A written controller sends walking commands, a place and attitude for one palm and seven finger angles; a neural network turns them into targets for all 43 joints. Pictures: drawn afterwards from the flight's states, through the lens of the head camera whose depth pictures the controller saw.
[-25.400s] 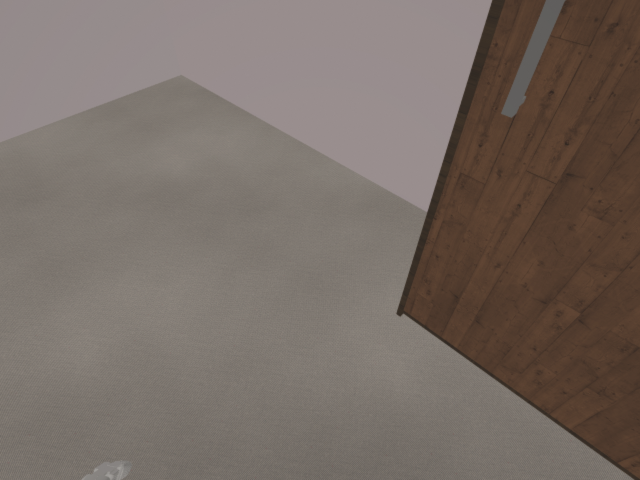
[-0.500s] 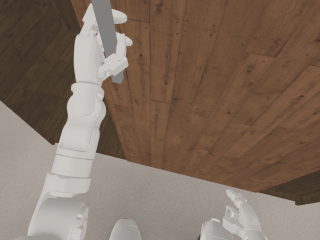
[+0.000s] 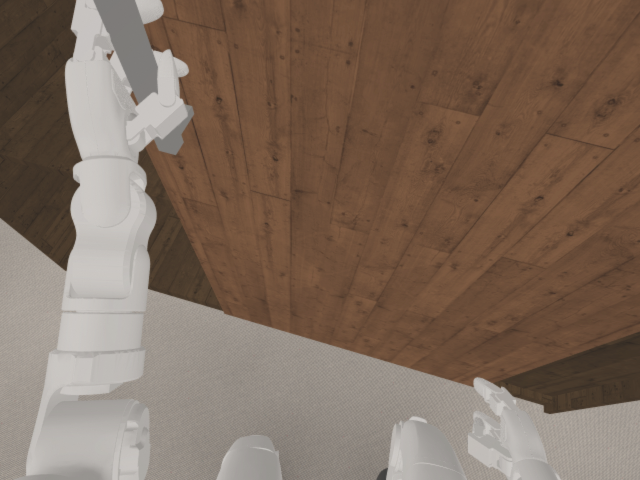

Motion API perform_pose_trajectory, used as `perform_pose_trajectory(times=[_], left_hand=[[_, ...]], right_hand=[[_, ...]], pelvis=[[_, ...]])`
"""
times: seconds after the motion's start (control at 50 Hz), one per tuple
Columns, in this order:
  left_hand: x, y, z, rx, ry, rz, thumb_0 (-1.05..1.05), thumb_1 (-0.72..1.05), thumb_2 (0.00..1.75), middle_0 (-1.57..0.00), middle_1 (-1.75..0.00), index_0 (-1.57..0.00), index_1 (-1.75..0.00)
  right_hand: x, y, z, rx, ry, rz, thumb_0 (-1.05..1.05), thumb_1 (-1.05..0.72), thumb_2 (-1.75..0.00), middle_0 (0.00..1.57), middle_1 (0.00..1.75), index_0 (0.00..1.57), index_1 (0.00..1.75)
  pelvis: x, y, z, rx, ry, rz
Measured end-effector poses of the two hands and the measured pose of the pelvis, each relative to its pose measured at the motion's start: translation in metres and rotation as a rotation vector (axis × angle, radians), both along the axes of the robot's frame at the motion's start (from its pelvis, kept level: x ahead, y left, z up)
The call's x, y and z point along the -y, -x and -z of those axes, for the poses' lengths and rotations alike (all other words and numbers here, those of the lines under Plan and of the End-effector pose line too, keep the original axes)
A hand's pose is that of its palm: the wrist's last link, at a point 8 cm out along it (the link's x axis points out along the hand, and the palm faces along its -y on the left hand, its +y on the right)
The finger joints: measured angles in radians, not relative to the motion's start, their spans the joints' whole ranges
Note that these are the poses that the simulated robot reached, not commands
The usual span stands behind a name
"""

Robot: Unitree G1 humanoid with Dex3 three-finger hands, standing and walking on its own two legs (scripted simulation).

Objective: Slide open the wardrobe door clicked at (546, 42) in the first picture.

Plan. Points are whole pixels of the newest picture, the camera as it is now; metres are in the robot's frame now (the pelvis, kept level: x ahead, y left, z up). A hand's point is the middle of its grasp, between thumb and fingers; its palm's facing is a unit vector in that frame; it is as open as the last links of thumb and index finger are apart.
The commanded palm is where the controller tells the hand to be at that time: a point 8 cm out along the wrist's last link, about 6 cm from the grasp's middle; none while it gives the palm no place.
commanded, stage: stop walking and hold the door there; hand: left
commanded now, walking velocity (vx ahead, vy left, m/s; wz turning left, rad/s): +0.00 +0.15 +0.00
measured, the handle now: (154, 60) +0.43 +0.27 +0.20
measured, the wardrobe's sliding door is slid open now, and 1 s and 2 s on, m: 0.55 0.55 0.55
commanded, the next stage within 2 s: none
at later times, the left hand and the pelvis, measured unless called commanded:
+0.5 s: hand (166, 98) +0.40 +0.25 +0.19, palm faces +0.54 -0.80 -0.26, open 6.0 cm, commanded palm +0.35 +0.28 +0.16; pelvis +0.00 -0.07 +0.00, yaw -7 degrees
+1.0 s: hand (167, 103) +0.39 +0.24 +0.19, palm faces +0.42 -0.89 -0.21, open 6.1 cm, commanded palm +0.35 +0.28 +0.16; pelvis -0.07 -0.02 -0.01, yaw -12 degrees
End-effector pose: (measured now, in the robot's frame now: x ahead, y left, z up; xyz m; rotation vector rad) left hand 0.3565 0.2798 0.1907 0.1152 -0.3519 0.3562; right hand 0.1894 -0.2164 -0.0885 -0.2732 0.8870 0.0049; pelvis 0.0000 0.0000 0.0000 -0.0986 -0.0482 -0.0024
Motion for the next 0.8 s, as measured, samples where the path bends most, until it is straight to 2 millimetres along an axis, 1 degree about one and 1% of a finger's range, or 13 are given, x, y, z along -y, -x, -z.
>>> perform_pose_trajectory(times=[0.08,0.14,0.18,0.22,0.26,0.3,0.36,0.42,0.48,0.54,0.6,0.7,0.8], left_hand=[[-0.005,-0.002,-0.001,-0.04,-0.101,-0.016,-0.06,0.7,0.82,-0.45,-1.41,-0.24,-1.3],[-0.004,0.0,-0.003,-0.083,-0.128,-0.078,-0.09,0.66,0.81,-0.45,-1.41,-0.28,-1.33],[-0.002,0.002,-0.005,-0.112,-0.152,-0.138,-0.12,0.64,0.81,-0.45,-1.41,-0.29,-1.35],[-0.001,0.003,-0.006,-0.127,-0.186,-0.203,-0.15,0.62,0.8,-0.45,-1.41,-0.28,-1.37],[0.001,0.005,-0.007,-0.154,-0.201,-0.256,-0.17,0.61,0.79,-0.45,-1.41,-0.28,-1.38],[0.002,0.006,-0.009,-0.191,-0.205,-0.285,-0.19,0.6,0.78,-0.45,-1.41,-0.29,-1.39],[0.003,0.007,-0.011,-0.219,-0.191,-0.295,-0.19,0.6,0.76,-0.45,-1.41,-0.33,-1.39],[0.002,0.007,-0.011,-0.22,-0.179,-0.28,-0.18,0.6,0.76,-0.46,-1.41,-0.36,-1.4],[0.002,0.006,-0.011,-0.206,-0.15,-0.253,-0.16,0.6,0.77,-0.46,-1.41,-0.37,-1.4],[0.0,0.005,-0.008,-0.175,-0.118,-0.215,-0.14,0.61,0.78,-0.46,-1.41,-0.37,-1.39],[-0.001,0.004,-0.005,-0.125,-0.094,-0.167,-0.13,0.63,0.79,-0.45,-1.41,-0.35,-1.38],[0.0,0.005,-0.004,-0.132,-0.07,-0.125,-0.11,0.67,0.78,-0.45,-1.41,-0.28,-1.36],[0.0,0.006,-0.007,-0.166,-0.091,-0.116,-0.1,0.69,0.76,-0.45,-1.41,-0.27,-1.36]], right_hand=[[0.012,-0.004,-0.008,0.028,-0.029,0.037,0.01,-0.9,-0.9,0.21,0.3,0.2,0.3],[0.029,-0.008,-0.006,0.079,-0.063,0.059,0.01,-0.9,-0.9,0.21,0.3,0.2,0.3],[0.045,-0.011,0.001,0.116,-0.089,0.069,0.01,-0.9,-0.9,0.21,0.3,0.2,0.3],[0.066,-0.013,0.015,0.149,-0.103,0.085,0.01,-0.9,-0.9,0.21,0.3,0.2,0.3],[0.089,-0.01,0.026,0.158,-0.081,0.135,0.01,-0.9,-0.9,0.21,0.3,0.21,0.3],[0.111,0.0,0.031,0.15,-0.06,0.198,0.01,-0.9,-0.9,0.21,0.3,0.2,0.3],[0.136,0.027,0.03,0.108,-0.012,0.263,0.01,-0.91,-0.9,0.21,0.3,0.2,0.3],[0.154,0.06,0.022,0.065,0.04,0.312,0.01,-0.91,-0.9,0.2,0.3,0.2,0.3],[0.165,0.094,0.012,0.036,0.094,0.349,0.01,-0.91,-0.9,0.2,0.3,0.2,0.3],[0.168,0.127,0.003,0.019,0.149,0.384,0.01,-0.91,-0.9,0.2,0.3,0.2,0.3],[0.163,0.154,0.0,0.019,0.199,0.412,0.01,-0.91,-0.9,0.2,0.3,0.2,0.3],[0.127,0.188,-0.003,-0.003,0.155,0.463,0.01,-0.91,-0.9,0.2,0.3,0.2,0.3],[0.091,0.207,0.014,-0.03,0.071,0.45,0.01,-0.9,-0.9,0.2,0.3,0.2,0.3]], pelvis=[[0.023,-0.008,-0.006,-0.012,0.013,0.038],[0.042,-0.015,-0.003,-0.011,0.001,0.061],[0.058,-0.019,0.004,-0.007,-0.024,0.066],[0.074,-0.024,0.02,-0.009,-0.08,0.064],[0.076,-0.021,0.023,-0.003,-0.08,0.079],[0.075,-0.017,0.019,-0.006,-0.098,0.092],[0.075,-0.01,0.012,-0.007,-0.13,0.099],[0.075,-0.004,0.007,-0.005,-0.148,0.104],[0.073,0.002,0.005,-0.004,-0.151,0.108],[0.066,0.01,0.006,-0.004,-0.14,0.117],[0.053,0.018,0.015,-0.004,-0.1,0.12],[0.042,0.032,0.006,0.004,-0.08,0.167],[0.039,0.043,0.008,-0.015,-0.085,0.197]])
